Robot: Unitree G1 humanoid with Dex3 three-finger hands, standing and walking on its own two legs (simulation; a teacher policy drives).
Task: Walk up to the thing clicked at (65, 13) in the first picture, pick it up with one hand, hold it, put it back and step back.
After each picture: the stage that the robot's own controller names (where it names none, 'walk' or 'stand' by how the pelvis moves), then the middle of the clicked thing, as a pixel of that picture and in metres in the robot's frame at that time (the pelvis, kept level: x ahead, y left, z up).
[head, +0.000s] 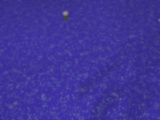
stand; (65, 16) +1.93 +0.24 -0.72
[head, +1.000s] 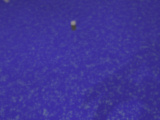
walk; (73, 25) +1.81 +0.25 -0.72
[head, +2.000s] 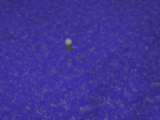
walk; (68, 44) +1.26 +0.24 -0.72
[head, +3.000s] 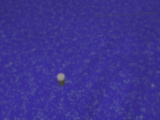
walk; (61, 79) +0.82 +0.22 -0.70
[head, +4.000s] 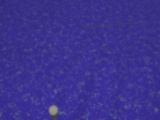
walk; (53, 112) +0.52 +0.19 -0.70
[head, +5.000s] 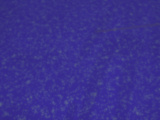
stand; out of the picture +0.39 +0.15 -0.71
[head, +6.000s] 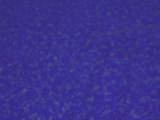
stand; out of the picture +0.37 +0.17 -0.72
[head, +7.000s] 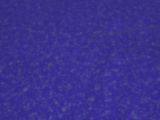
stand; out of the picture +0.37 +0.18 -0.73
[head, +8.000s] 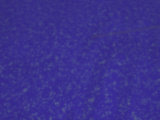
stand; out of the picture +0.36 +0.17 -0.73
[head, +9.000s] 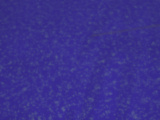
stand; out of the picture +0.36 +0.18 -0.73
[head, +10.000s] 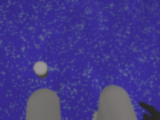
go down; (41, 70) +0.44 +0.17 -0.39
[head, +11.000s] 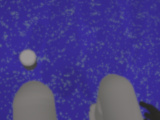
go down; (29, 60) +0.45 +0.19 -0.30
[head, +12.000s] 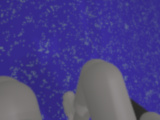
close in; out of the picture +0.44 +0.23 -0.23
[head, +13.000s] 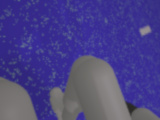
close; out of the picture +0.43 +0.24 -0.23
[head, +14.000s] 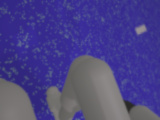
lift; out of the picture +0.42 +0.23 -0.24
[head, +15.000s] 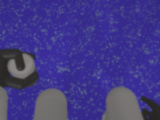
lift; (25, 71) +0.35 +0.20 -0.03
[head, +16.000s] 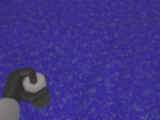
hold; (38, 91) +0.32 +0.17 +0.02
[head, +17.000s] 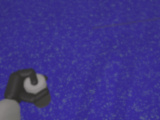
hold; (38, 91) +0.32 +0.17 +0.01
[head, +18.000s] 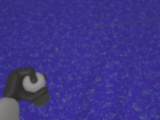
hold; (37, 90) +0.32 +0.17 +0.01
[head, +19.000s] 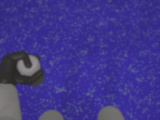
crouch; (32, 71) +0.39 +0.17 -0.06
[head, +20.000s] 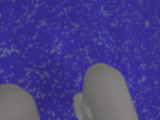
lower; out of the picture +0.47 +0.23 -0.15
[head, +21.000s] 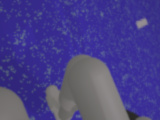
lower; out of the picture +0.45 +0.27 -0.23
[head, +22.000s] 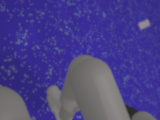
lower; out of the picture +0.45 +0.26 -0.23
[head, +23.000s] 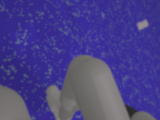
lower; out of the picture +0.45 +0.26 -0.24
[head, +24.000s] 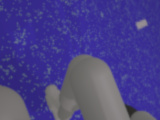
lower; out of the picture +0.45 +0.26 -0.24
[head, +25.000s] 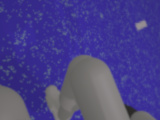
open; out of the picture +0.45 +0.26 -0.24
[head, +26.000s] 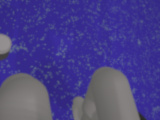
stand; (0, 48) +0.45 +0.23 -0.26
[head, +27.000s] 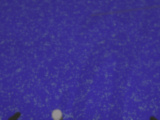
stand; (57, 116) +0.40 +0.16 -0.62
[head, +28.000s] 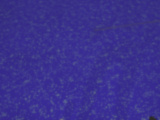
stand; out of the picture +0.41 +0.16 -0.67
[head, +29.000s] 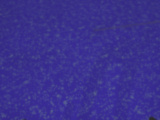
stand; out of the picture +0.40 +0.16 -0.67
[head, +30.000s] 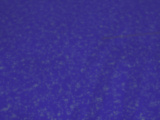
stand; out of the picture +0.41 +0.14 -0.72
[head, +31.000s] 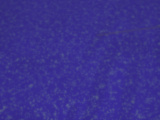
stand; out of the picture +0.39 +0.17 -0.72
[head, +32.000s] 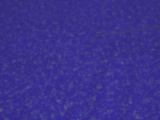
walk; out of the picture +0.38 +0.18 -0.73
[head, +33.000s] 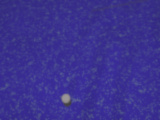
walk; (66, 100) +0.51 +0.18 -0.70
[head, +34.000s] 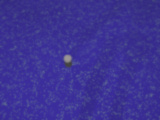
walk; (68, 61) +0.85 +0.14 -0.69
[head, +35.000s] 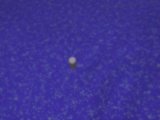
stand; (72, 63) +1.04 +0.16 -0.71
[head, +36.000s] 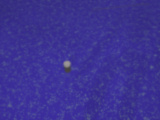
stand; (67, 66) +1.01 +0.15 -0.72
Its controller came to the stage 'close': yes
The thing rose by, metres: 0.71
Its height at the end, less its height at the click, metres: +0.00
